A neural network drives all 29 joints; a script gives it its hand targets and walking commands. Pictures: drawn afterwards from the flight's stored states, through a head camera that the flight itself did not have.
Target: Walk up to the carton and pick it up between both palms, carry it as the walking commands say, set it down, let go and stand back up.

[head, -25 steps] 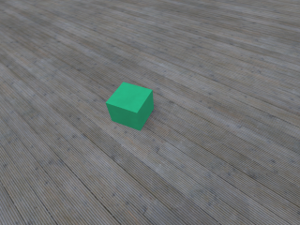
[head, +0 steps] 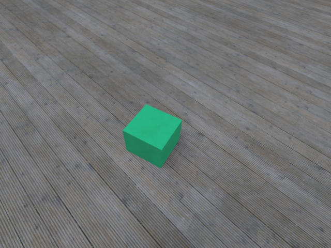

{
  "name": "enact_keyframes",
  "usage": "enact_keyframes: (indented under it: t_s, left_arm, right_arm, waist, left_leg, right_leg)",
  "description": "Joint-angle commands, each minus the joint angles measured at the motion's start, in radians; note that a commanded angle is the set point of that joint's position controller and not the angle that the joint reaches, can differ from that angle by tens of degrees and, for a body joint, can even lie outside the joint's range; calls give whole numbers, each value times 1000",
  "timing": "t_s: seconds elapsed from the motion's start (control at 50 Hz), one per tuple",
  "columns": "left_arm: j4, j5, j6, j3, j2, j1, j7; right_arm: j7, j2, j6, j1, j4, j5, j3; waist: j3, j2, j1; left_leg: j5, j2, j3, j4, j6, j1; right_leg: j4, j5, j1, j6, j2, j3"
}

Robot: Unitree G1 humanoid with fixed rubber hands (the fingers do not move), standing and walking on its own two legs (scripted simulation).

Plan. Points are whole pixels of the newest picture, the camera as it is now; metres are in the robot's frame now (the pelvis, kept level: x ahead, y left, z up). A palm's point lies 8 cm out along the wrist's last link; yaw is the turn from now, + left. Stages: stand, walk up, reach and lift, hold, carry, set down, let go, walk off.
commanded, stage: walk up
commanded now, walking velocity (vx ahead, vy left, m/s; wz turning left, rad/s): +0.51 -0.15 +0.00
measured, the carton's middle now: (153, 135) +0.90 +0.13 -0.65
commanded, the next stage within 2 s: none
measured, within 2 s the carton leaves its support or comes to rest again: neither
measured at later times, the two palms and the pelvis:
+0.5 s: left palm (115, 181) +0.33 +0.18 -0.12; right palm (273, 222) +0.26 -0.29 -0.14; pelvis +0.24 -0.04 +0.00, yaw +0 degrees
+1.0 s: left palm (108, 141) +0.47 +0.24 -0.12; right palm (243, 172) +0.40 -0.22 -0.14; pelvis +0.40 +0.01 +0.01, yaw -1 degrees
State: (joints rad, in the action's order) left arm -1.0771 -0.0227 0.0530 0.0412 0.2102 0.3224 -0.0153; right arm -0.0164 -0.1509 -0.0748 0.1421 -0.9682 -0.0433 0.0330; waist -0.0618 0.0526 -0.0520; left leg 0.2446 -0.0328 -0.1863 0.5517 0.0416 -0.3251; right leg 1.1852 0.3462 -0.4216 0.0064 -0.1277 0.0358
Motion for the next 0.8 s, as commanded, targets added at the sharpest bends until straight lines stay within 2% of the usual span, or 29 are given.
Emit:
enact_keyframes:
  t_s: [0.0,0.02,0.06,0.1,0.12,0.14,0.22,0.24,0.26,0.28,0.3,0.32,0.34,0.38,0.4,0.42,0.44,0.48,0.54,0.58,0.62,0.64,0.66,0.68,0.7,0.72,0.74,0.76,0.78]
  left_arm:
    - [68,-12,-15,23,40,36,-3]
    - [81,-12,-30,13,11,-4,-3]
    - [123,-14,-37,17,16,-107,-9]
    - [154,-12,-43,12,15,-165,-27]
    - [183,-7,-40,2,12,-209,-38]
    - [182,0,-44,2,18,-237,-45]
    - [195,-5,-25,14,43,-304,-42]
    - [179,-5,-23,10,45,-266,-40]
    - [169,-7,-13,26,73,-251,-30]
    - [105,-19,-6,45,133,-104,-16]
    - [62,-23,7,76,217,73,0]
    - [40,-20,6,84,303,197,18]
    - [40,-12,5,69,303,180,17]
    - [67,-9,15,51,213,41,25]
    - [64,-8,20,45,190,-13,29]
    - [78,-5,24,48,155,-9,32]
    - [93,5,26,46,139,-34,30]
    - [82,-6,27,46,134,-60,32]
    - [86,-23,21,57,150,-101,26]
    - [94,-23,7,59,164,-113,20]
    - [95,-21,0,49,152,-101,12]
    - [115,-19,-2,45,130,-84,2]
    - [89,-18,-8,21,84,-73,5]
    - [99,-14,-10,10,41,-26,2]
    - [122,-10,-21,14,36,-53,3]
    - [139,-20,-30,26,38,-58,0]
    - [139,-20,-35,19,51,-23,4]
    - [129,-17,-34,21,64,-44,1]
    - [116,-13,-33,7,54,-48,0]
  right_arm:
    - [14,-199,-27,226,-17,16,44]
    - [14,-164,-24,205,-21,18,40]
    - [20,-154,-24,237,-39,18,42]
    - [18,-145,-25,230,-44,18,36]
    - [13,-167,-22,186,-32,14,51]
    - [14,-165,-18,179,-31,13,51]
    - [5,-201,-14,259,-48,8,55]
    - [4,-186,-2,259,-65,11,49]
    - [2,-180,-2,282,-76,17,40]
    - [0,-185,-2,246,-65,23,35]
    - [5,-155,-11,243,-23,29,22]
    - [5,-136,-14,256,13,47,26]
    - [3,-151,-7,242,15,44,37]
    - [3,-151,-2,179,-5,32,42]
    - [1,-131,1,201,-23,28,35]
    - [7,-103,23,211,-40,19,31]
    - [6,-76,39,249,-50,24,29]
    - [-1,-83,59,210,-18,22,27]
    - [-17,-75,78,117,15,30,13]
    - [-27,-82,77,105,30,29,11]
    - [-29,-95,72,107,28,28,15]
    - [-21,-144,55,187,-3,29,29]
    - [-10,-197,50,223,-29,19,48]
    - [-3,-268,41,306,-25,5,65]
    - [10,-317,43,305,-9,3,76]
    - [14,-298,46,267,-9,1,66]
    - [18,-303,46,203,14,15,72]
    - [22,-263,46,163,9,13,63]
    - [23,-233,35,145,29,13,54]
  waist:
    - [46,-77,68]
    - [-2,-139,62]
    - [-70,-101,66]
    - [-90,-122,65]
    - [-70,-211,76]
    - [-93,-197,63]
    - [-71,-196,90]
    - [-31,-269,72]
    - [-23,-211,51]
    - [92,-53,-29]
    - [204,146,-103]
    - [277,402,-117]
    - [254,322,-98]
    - [121,157,-38]
    - [93,119,-23]
    - [55,4,-4]
    - [46,66,26]
    - [74,72,31]
    - [46,211,54]
    - [39,246,55]
    - [54,138,86]
    - [146,78,100]
    - [162,-68,147]
    - [198,-334,177]
    - [164,-421,173]
    - [81,-343,148]
    - [54,-378,134]
    - [55,-310,126]
    - [5,-330,103]
  left_leg:
    - [-286,-384,411,-303,88,255]
    - [-258,-360,359,-320,88,205]
    - [-252,-389,343,-386,124,134]
    - [-186,-342,272,-411,99,143]
    - [-40,-342,264,-425,98,159]
    - [14,-331,243,-441,78,114]
    - [-157,-277,177,-371,89,117]
    - [-59,-206,122,-309,68,109]
    - [-186,-169,85,-208,51,55]
    - [-245,-136,59,13,23,15]
    - [-222,-92,38,303,-14,-144]
    - [255,28,70,618,-26,-290]
    - [324,-8,150,721,-30,-342]
    - [235,-72,199,681,-24,-308]
    - [196,-70,198,691,-34,-306]
    - [187,-102,197,654,-58,-297]
    - [156,-107,190,637,-58,-244]
    - [131,-107,189,521,-79,-210]
    - [23,-98,159,262,-70,-89]
    - [-32,-55,78,154,-79,-30]
    - [-123,-44,46,11,-67,68]
    - [-105,-41,53,12,-49,220]
    - [24,-100,125,-47,-26,316]
    - [234,-303,381,-201,29,361]
    - [435,-438,635,-391,94,307]
    - [464,-444,617,-417,88,232]
    - [436,-405,549,-415,114,203]
    - [393,-382,504,-414,113,164]
    - [343,-361,478,-412,105,121]
  right_leg:
    - [-5,-80,-243,-29,-51,-55]
    - [-66,-78,-230,-41,-58,-48]
    - [-113,-120,-234,-49,-78,-31]
    - [-269,-202,-218,-46,-58,-22]
    - [-385,-191,-181,-50,-68,-31]
    - [-456,-193,-113,-47,-59,-28]
    - [-570,-159,32,-40,19,82]
    - [-617,-150,122,-36,30,106]
    - [-630,-198,227,-15,37,141]
    - [-654,-189,431,25,39,114]
    - [-708,-171,630,98,-134,-100]
    - [-898,-250,717,186,-371,-488]
    - [-951,-214,683,219,-397,-560]
    - [-933,-228,479,182,-306,-364]
    - [-928,-317,420,183,-301,-337]
    - [-918,-477,369,168,-322,-295]
    - [-906,-567,310,150,-310,-231]
    - [-893,-628,257,144,-293,-150]
    - [-917,-481,146,91,-221,-51]
    - [-922,-329,112,88,-187,-23]
    - [-880,-122,55,72,-175,-11]
    - [-788,24,11,56,-100,46]
    - [-684,139,-75,37,-30,110]
    - [-432,205,-162,5,23,138]
    - [-198,247,-211,-6,62,72]
    - [-95,210,-226,-11,38,4]
    - [-83,172,-219,6,15,3]
    - [-83,134,-198,5,7,-6]
    - [-96,103,-192,-3,0,-1]
